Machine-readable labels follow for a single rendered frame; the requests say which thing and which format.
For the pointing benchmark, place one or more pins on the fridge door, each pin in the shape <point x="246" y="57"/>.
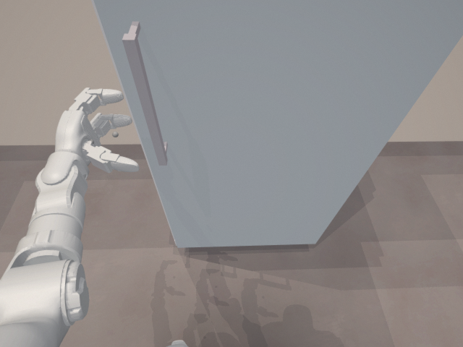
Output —
<point x="273" y="110"/>

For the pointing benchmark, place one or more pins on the left robot shin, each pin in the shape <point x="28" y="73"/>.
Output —
<point x="178" y="342"/>

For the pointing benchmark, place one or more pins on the robot left upper arm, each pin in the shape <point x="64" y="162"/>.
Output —
<point x="39" y="303"/>

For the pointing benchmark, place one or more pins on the robot left hand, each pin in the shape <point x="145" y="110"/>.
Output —
<point x="74" y="130"/>

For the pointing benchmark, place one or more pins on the handle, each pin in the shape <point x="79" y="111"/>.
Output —
<point x="134" y="56"/>

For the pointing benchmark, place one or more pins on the robot left forearm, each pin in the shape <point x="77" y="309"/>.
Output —
<point x="56" y="225"/>

